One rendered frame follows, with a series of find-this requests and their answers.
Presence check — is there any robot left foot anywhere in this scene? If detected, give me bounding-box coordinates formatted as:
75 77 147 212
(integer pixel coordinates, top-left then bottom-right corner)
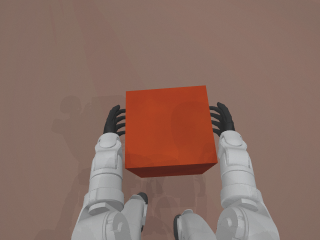
137 192 148 232

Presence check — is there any carton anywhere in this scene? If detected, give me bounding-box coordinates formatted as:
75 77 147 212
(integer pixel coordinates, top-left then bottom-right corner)
125 85 218 178

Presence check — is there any robot left forearm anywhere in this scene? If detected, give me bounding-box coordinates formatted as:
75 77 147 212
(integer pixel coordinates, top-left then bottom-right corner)
71 132 124 240

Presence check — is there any robot left upper arm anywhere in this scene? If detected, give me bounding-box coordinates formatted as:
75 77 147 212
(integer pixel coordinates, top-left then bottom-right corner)
71 210 132 240

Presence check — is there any right robot hand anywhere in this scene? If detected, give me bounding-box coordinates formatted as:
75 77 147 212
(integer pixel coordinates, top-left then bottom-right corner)
209 102 235 137

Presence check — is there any robot right forearm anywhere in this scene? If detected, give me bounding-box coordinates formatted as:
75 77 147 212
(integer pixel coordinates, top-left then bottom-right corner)
217 130 273 221

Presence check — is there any robot left shin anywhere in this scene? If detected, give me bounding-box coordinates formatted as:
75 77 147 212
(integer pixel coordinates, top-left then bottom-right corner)
129 194 145 202

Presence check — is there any robot right upper arm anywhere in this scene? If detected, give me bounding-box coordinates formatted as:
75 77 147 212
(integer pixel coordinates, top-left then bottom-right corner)
215 205 280 240

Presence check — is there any left robot hand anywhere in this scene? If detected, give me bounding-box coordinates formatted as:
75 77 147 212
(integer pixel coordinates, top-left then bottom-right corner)
103 105 126 136

